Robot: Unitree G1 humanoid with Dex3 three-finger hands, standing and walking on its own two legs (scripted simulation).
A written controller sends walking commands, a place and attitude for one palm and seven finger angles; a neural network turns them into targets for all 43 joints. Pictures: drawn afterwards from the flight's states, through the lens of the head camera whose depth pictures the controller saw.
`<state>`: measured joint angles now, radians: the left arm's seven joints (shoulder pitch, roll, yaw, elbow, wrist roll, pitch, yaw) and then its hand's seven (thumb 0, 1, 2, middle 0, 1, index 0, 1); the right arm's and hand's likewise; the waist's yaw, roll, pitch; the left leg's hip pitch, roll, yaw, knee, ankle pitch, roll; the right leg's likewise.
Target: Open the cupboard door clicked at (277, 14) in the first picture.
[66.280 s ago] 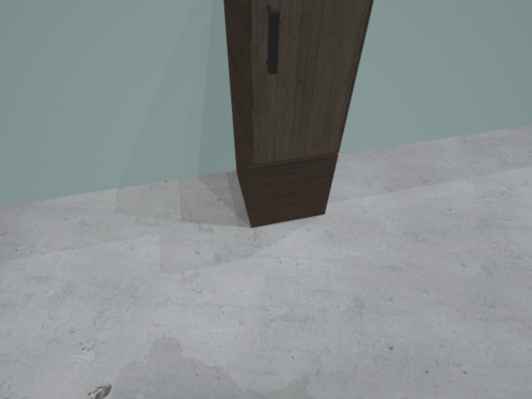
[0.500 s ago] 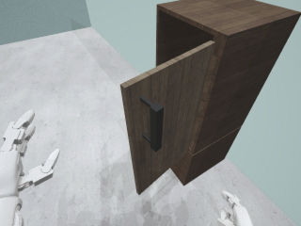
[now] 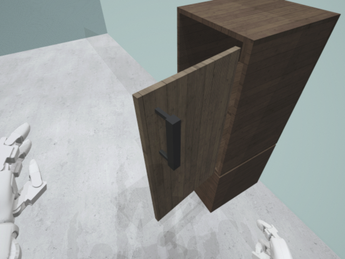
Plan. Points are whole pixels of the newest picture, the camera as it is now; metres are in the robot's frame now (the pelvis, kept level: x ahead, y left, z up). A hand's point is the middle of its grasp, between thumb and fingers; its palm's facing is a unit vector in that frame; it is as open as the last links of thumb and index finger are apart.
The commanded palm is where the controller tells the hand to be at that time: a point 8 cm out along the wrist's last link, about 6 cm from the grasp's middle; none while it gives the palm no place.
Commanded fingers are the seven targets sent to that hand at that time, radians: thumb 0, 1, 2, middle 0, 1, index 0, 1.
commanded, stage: step back with the hand held close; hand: left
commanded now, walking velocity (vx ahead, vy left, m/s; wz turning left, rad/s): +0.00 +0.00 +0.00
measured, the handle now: (167, 139) +0.35 +0.06 +0.12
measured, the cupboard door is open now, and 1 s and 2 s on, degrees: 100 100 100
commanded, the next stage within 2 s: stop stepping back and stand still in 1.14 s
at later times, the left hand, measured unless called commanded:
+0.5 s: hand (41, 193) +0.18 +0.26 +0.14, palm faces +0.31 -0.81 -0.51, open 7.4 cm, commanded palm +0.11 +0.31 +0.17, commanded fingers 0.00 0.90 0.90 -0.20 -0.30 -0.20 -0.30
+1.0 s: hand out of the picture +0.06 +0.29 +0.15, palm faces +0.48 -0.78 -0.40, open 7.4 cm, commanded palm +0.00 +0.33 +0.17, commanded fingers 0.00 0.90 0.90 -0.20 -0.30 -0.20 -0.30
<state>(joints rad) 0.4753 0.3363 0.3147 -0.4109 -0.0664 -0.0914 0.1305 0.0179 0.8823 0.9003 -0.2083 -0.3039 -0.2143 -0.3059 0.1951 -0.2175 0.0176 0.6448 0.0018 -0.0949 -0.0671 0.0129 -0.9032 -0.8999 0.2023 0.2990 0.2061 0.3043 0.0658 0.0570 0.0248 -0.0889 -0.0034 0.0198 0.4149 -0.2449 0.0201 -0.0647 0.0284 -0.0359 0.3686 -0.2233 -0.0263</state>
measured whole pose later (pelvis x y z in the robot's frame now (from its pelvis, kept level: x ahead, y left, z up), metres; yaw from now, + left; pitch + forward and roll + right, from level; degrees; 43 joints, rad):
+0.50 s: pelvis -0.04 +0.01 -0.01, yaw -2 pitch +0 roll -1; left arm 0.57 0.44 0.40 -0.51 -0.05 -0.15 0.13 0.02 0.88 0.90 -0.21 -0.30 -0.22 -0.31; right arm 0.18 -0.23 -0.03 0.56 0.02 0.00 -0.08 0.01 -0.90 -0.90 0.20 0.30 0.20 0.30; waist -0.01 0.00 0.06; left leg -0.29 0.00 0.06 0.50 -0.22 0.04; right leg -0.28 0.03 0.00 0.45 -0.18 -0.01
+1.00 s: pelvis -0.14 +0.03 -0.03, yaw +2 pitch -2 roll +0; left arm 0.50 0.37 0.41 -0.55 -0.01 -0.23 0.16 0.01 0.88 0.90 -0.21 -0.30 -0.22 -0.31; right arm 0.21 -0.21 0.00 0.62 0.00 -0.05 -0.05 0.01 -0.90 -0.90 0.20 0.30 0.21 0.30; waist 0.01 -0.05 0.05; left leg -0.43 -0.02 0.04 0.84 -0.44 0.01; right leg -0.45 -0.01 0.02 0.61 -0.13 0.02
